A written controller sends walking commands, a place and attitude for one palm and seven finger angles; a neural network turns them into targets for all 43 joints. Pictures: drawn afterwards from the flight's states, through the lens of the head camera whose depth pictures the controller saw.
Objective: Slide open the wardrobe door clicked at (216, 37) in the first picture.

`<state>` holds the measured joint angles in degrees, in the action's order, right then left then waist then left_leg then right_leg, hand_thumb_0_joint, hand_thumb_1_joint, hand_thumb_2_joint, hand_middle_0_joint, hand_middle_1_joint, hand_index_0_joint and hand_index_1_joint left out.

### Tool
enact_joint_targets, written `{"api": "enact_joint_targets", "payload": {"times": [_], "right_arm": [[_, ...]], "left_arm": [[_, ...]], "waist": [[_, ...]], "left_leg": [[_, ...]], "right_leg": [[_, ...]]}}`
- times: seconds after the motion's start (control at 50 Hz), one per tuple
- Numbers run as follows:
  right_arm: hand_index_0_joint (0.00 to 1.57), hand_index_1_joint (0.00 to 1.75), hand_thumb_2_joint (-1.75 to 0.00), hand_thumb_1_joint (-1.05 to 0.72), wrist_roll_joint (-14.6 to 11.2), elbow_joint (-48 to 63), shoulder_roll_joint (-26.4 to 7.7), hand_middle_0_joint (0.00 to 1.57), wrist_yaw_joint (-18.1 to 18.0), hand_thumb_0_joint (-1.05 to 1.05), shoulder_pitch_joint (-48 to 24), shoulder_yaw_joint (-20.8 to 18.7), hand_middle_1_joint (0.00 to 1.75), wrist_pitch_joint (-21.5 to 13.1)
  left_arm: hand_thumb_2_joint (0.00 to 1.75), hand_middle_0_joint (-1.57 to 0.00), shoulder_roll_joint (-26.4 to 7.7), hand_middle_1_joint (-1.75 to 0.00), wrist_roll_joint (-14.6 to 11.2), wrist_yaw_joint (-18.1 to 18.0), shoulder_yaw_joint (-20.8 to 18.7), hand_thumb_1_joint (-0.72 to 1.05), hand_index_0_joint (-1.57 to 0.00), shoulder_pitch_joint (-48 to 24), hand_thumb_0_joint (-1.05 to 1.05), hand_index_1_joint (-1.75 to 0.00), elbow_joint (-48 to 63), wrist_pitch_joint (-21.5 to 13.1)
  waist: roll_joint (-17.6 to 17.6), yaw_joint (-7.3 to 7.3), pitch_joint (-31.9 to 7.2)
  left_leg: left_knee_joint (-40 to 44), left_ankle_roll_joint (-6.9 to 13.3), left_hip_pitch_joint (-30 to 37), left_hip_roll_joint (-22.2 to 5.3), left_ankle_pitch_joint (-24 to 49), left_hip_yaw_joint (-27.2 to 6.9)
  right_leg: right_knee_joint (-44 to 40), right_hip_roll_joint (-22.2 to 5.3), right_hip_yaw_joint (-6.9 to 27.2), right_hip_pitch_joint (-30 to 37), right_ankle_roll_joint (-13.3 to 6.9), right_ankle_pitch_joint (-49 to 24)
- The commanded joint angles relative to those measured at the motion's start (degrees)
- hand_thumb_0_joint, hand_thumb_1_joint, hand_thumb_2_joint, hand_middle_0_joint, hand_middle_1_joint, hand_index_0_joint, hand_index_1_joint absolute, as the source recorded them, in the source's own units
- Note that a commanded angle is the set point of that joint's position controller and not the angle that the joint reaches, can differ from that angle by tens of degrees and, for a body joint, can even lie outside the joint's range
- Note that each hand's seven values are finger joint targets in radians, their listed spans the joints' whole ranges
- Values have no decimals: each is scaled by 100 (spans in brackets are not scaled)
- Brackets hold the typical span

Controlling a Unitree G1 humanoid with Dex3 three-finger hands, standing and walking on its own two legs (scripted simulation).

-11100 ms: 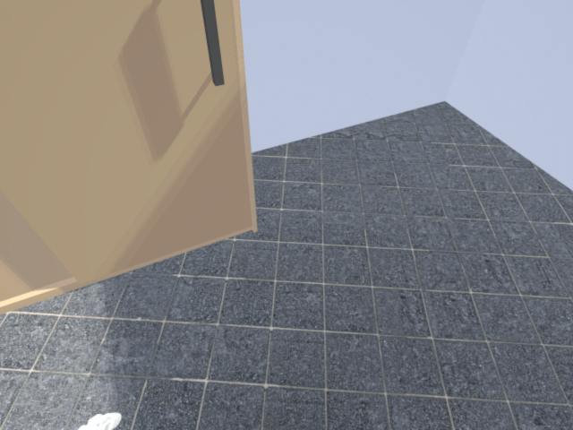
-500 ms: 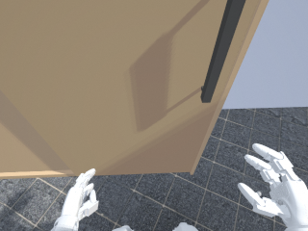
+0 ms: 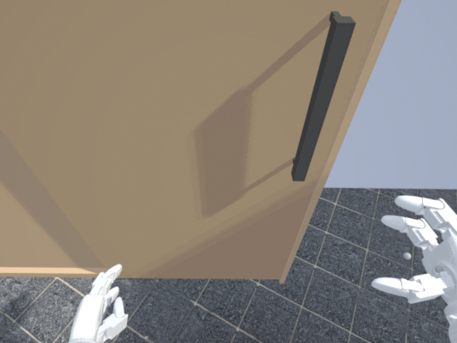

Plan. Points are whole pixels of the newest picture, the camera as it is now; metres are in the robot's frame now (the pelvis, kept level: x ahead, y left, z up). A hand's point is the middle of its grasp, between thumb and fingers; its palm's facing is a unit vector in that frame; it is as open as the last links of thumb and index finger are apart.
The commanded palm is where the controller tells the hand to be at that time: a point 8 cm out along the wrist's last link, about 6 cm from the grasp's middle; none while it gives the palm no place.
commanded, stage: raise the hand with hooked fingers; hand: right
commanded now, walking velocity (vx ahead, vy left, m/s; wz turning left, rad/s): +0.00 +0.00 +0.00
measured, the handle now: (313, 110) +0.49 -0.14 +0.18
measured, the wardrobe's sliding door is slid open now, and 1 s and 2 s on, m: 0.00 0.00 0.00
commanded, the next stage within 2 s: move the hooked fingers beside the handle in 0.96 s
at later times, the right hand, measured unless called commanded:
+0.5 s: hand (456, 198) +0.28 -0.29 +0.19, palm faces +0.08 +0.99 -0.08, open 14.0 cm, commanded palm +0.24 -0.32 +0.19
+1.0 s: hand (438, 202) +0.28 -0.27 +0.18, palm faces +0.08 +0.99 -0.07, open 14.0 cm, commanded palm +0.24 -0.31 +0.19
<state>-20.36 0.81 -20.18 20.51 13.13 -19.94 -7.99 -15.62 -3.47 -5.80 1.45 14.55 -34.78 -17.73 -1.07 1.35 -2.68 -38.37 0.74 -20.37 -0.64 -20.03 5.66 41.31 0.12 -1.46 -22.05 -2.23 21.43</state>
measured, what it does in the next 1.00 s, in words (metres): stands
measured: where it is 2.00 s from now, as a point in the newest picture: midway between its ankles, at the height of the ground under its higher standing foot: outside the picture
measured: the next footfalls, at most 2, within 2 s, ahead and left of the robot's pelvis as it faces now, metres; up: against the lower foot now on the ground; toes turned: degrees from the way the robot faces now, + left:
none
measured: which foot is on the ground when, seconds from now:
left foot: down 0.00-1.00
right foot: down 0.00-1.00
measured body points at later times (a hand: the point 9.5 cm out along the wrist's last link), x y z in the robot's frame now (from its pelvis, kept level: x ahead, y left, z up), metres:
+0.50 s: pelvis +0.00 +0.00 +0.02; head -0.01 +0.01 +0.47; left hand +0.19 +0.22 -0.05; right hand +0.27 -0.34 +0.19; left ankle +0.00 +0.11 -0.72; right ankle +0.00 -0.09 -0.72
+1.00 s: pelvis +0.00 +0.01 +0.02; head -0.02 +0.03 +0.47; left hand +0.19 +0.24 -0.05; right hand +0.27 -0.32 +0.19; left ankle +0.00 +0.11 -0.72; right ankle +0.00 -0.09 -0.72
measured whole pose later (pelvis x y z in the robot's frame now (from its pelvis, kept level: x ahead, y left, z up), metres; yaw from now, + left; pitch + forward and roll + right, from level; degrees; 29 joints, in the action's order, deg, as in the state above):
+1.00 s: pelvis +0.00 +0.01 +0.02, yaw +0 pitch -2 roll +1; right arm -19.4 -8.8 -26.4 25.1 -4.9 -26.8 7.7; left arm -15.1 -4.7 -7.0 4.0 12.7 -35.0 -13.0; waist -2.9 2.3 -1.1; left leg -28.9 1.6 -11.1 -0.1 -15.8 5.7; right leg 30.7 0.1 -1.3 -12.3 -1.4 16.5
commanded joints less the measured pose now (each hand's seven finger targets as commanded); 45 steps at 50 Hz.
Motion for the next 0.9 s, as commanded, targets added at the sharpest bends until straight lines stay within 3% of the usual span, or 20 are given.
{"api": "enact_joint_targets", "payload": {"times": [0.0,0.12,0.16,0.3,0.4,0.44,0.52,0.66,0.68,0.76,0.78,0.88], "right_arm": [[30,117,-32,45,-111,1058,-1286,30,72,0,-1255,-650,117,16],[30,120,-30,50,-94,913,-1557,30,222,0,-1998,-835,120,500],[30,120,-30,50,-76,908,-1632,30,245,0,-2335,-847,120,594],[30,120,-30,50,-19,613,-1988,30,366,0,-3035,-1010,120,886],[30,120,-30,50,-59,371,-2349,30,485,0,-3422,-1290,120,1056],[30,120,-30,50,-48,284,-2390,30,522,0,-3654,-1275,120,1142],[30,120,-30,50,-98,-183,-2076,30,636,0,-3110,-1100,120,1330],[30,120,-30,50,-75,571,-2415,30,419,0,-3319,-1446,120,1123],[30,120,-30,50,-73,586,-2510,30,371,0,-3268,-1509,120,1090],[30,120,-30,50,-9,514,-2314,30,328,0,-3421,-1340,120,1044],[30,120,-30,50,-19,456,-2352,30,330,0,-3353,-1361,120,1066],[30,120,-30,50,-9,226,-2190,30,427,0,-3328,-1149,120,1190]], "left_arm": [[90,-20,-681,-30,-32,-44,-140,90,-20,-559,0,-30,898,-336],[90,-20,-659,-30,-42,-96,-64,90,-20,-635,0,-30,923,-215],[90,-20,-633,-30,-48,-114,-16,90,-20,-691,0,-30,919,-187],[90,-20,-607,-30,-71,-158,64,90,-20,-775,0,-30,880,-62],[90,-20,-635,-30,-87,-150,63,90,-20,-810,0,-30,861,1],[90,-20,-640,-30,-105,-149,61,90,-20,-819,0,-30,856,20],[90,-20,-688,-30,-133,-84,12,90,-20,-788,0,-30,896,85],[90,-20,-650,-30,-102,-86,-25,90,-20,-841,0,-30,997,89],[90,-20,-648,-30,-80,-84,-14,90,-20,-830,0,-30,961,101],[90,-20,-638,-30,-106,-140,-20,90,-20,-819,0,-30,904,64],[90,-20,-641,-30,-94,-135,-20,90,-20,-798,0,-30,887,79],[90,-20,-651,-30,-129,-157,-20,90,-20,-843,0,-30,874,105]], "waist": [[-498,86,-637],[-320,90,-705],[-505,88,-660],[-570,97,-716],[-375,122,-929],[-538,111,-885],[-174,122,-730],[-388,162,-1082],[-417,185,-992],[-675,106,-843],[-477,125,-814],[-378,73,-679]], "left_leg": [[651,69,336,78,1271,-97],[866,59,519,98,1418,-104],[929,70,503,91,1314,-103],[1171,108,703,80,1338,-125],[1273,105,948,69,1651,-151],[1287,109,894,60,1696,-146],[1297,98,863,45,1752,-145],[1259,79,969,40,1734,-176],[1306,92,1015,44,1775,-202],[1322,86,878,25,1674,-208],[1370,84,954,27,1705,-233],[1418,61,884,5,1591,-286]], "right_leg": [[-1030,-98,490,699,131,-1495],[-1211,-102,532,1007,117,-1640],[-1296,-97,562,1101,128,-1561],[-1506,-92,594,1377,134,-1618],[-1536,-69,553,1485,106,-1885],[-1555,-67,560,1545,120,-1945],[-1534,-59,509,1383,100,-1892],[-1508,-54,447,1554,83,-1940],[-1495,-62,423,1512,77,-1974],[-1544,-47,400,1556,76,-1824],[-1527,-58,386,1503,62,-1821],[-1506,-59,364,1438,34,-1630]]}}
